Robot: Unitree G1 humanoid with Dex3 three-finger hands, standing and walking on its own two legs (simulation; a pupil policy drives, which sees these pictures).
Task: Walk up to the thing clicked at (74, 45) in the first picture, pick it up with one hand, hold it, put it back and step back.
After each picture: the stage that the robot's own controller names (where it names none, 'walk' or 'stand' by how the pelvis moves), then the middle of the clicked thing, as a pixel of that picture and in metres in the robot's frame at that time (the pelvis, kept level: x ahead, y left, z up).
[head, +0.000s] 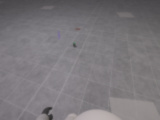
stand; (74, 44) +1.65 +0.42 -0.72
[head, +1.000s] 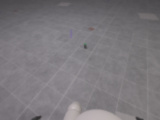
walk; (85, 45) +1.56 +0.23 -0.71
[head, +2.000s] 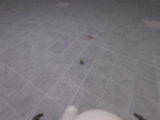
walk; (81, 61) +1.04 +0.17 -0.69
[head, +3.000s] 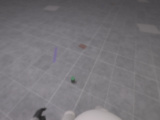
walk; (72, 79) +0.64 +0.21 -0.71
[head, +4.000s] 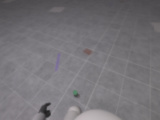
walk; (75, 93) +0.41 +0.19 -0.70
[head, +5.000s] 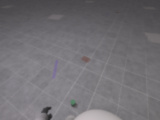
stand; (73, 103) +0.35 +0.18 -0.72
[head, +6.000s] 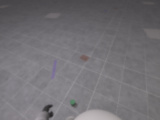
stand; (72, 103) +0.33 +0.20 -0.73
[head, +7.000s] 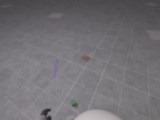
stand; (73, 103) +0.33 +0.18 -0.73
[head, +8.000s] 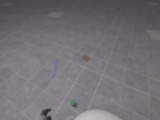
stand; (73, 103) +0.32 +0.18 -0.73
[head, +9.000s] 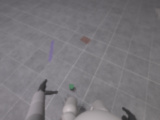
go down; (71, 87) +0.37 +0.17 -0.63
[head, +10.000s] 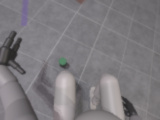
go down; (62, 62) +0.43 +0.21 -0.29
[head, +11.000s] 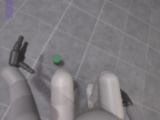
close in; (57, 60) +0.42 +0.22 -0.27
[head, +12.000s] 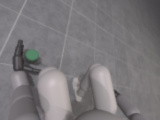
close; (31, 57) +0.42 +0.25 -0.22
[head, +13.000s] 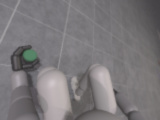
close; (29, 57) +0.40 +0.25 -0.22
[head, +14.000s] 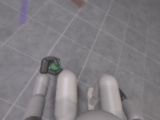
lift; (55, 67) +0.33 +0.25 -0.11
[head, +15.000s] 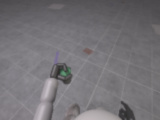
hold; (66, 76) +0.32 +0.17 +0.03
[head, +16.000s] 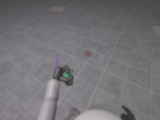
hold; (68, 78) +0.32 +0.16 +0.00
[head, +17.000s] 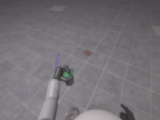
hold; (68, 77) +0.32 +0.16 -0.01
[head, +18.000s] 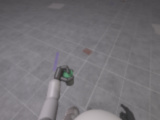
crouch; (69, 78) +0.32 +0.16 -0.02
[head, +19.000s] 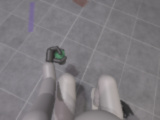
crouch; (60, 57) +0.44 +0.19 -0.10
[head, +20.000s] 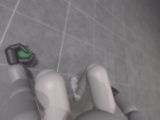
lower; (25, 56) +0.42 +0.27 -0.23
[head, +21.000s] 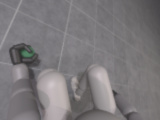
lower; (27, 56) +0.41 +0.26 -0.23
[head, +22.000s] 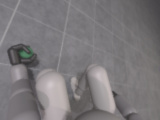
lower; (26, 56) +0.41 +0.27 -0.23
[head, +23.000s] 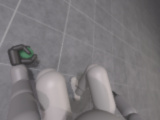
lower; (27, 56) +0.41 +0.27 -0.23
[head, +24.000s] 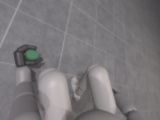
open; (30, 57) +0.40 +0.26 -0.23
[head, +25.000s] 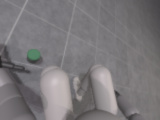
stand; (33, 56) +0.40 +0.26 -0.23
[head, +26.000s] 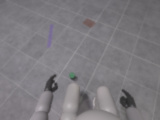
walk; (72, 76) +0.40 +0.18 -0.49
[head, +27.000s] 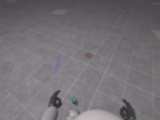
stand; (74, 100) +0.35 +0.16 -0.66
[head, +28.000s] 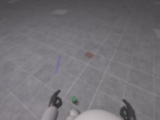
stand; (74, 99) +0.36 +0.17 -0.67
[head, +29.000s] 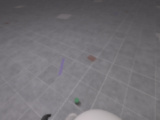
stand; (76, 101) +0.37 +0.16 -0.72
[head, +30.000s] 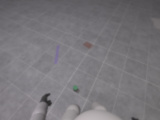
walk; (75, 88) +0.41 +0.13 -0.70
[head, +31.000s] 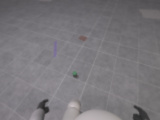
walk; (74, 74) +0.63 +0.22 -0.69
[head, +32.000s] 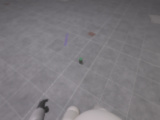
stand; (80, 60) +0.97 +0.16 -0.70
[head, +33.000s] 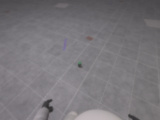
stand; (79, 64) +0.97 +0.19 -0.71
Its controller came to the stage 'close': yes
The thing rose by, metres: 0.71
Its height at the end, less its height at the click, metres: +0.00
